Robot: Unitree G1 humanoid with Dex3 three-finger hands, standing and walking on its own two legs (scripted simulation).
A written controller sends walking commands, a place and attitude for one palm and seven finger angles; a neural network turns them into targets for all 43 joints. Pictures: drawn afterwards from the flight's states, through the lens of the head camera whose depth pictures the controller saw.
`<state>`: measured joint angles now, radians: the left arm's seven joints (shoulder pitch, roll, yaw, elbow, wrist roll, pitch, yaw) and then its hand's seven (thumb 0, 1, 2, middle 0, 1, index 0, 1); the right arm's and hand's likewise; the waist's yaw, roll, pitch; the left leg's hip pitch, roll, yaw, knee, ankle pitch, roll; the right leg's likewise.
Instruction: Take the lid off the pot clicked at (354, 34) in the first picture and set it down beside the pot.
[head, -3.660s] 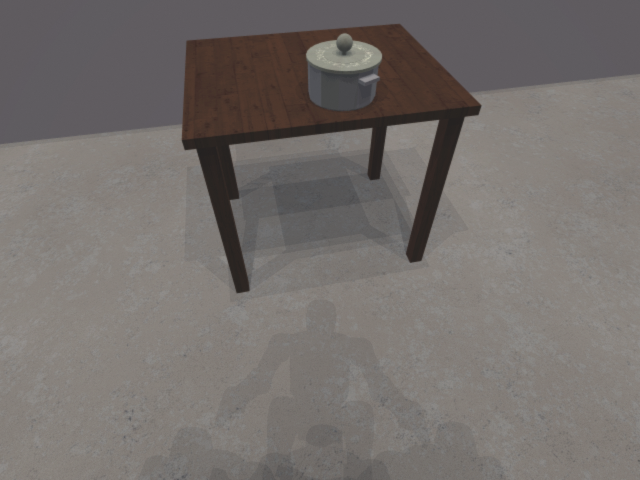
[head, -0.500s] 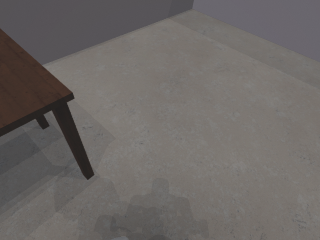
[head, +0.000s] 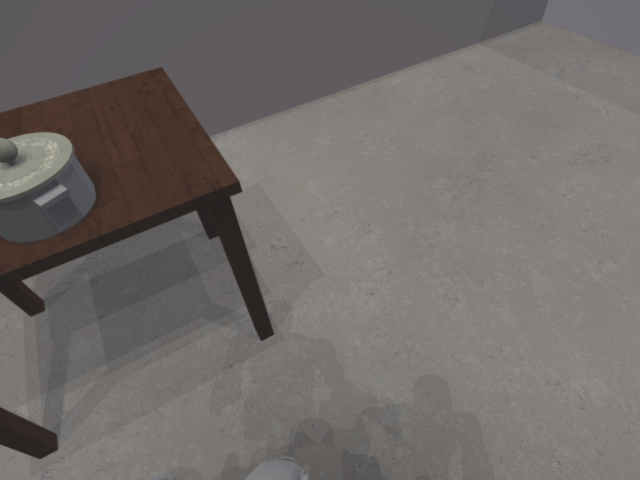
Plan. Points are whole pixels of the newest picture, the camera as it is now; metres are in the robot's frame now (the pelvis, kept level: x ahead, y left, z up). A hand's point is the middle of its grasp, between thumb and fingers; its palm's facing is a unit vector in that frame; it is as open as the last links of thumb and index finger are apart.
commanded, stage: turn to face it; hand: left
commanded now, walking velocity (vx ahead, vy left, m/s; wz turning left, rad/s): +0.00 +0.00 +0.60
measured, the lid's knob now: (2, 150) +0.61 +0.61 +0.09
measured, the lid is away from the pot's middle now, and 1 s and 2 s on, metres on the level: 0.00 0.00 0.00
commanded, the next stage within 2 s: take the last steps up to it in 0.80 s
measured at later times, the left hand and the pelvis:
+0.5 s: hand out of the picture -0.04 +0.26 -0.16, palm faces +0.35 -0.89 -0.28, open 7.4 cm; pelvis -0.02 +0.02 +0.00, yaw +18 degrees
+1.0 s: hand out of the picture -0.05 +0.16 -0.14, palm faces +0.52 -0.81 -0.27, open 7.3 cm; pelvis +0.00 -0.03 +0.01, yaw +30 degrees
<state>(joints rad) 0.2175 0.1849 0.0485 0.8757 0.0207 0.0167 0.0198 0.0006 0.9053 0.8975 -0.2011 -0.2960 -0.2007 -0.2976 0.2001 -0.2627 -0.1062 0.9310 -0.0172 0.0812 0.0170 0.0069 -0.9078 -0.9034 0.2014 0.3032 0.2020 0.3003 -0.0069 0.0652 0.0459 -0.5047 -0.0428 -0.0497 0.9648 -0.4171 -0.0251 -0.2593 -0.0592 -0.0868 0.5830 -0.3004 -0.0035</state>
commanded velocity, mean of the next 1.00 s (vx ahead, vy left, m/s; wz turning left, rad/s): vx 0.04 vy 0.01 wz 0.40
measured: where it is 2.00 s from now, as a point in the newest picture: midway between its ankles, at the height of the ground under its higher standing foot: outside the picture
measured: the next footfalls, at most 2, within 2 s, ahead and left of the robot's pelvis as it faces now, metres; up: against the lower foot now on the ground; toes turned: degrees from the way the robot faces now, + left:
left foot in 0.34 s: -0.01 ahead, +0.14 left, +0.00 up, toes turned +17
right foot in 0.70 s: +0.07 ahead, -0.08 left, +0.00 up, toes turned +21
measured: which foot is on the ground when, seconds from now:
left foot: up 0.00-0.32, down 0.34-0.70, up 0.72-1.00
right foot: down 0.00-0.32, up 0.34-0.68, down 0.70-1.00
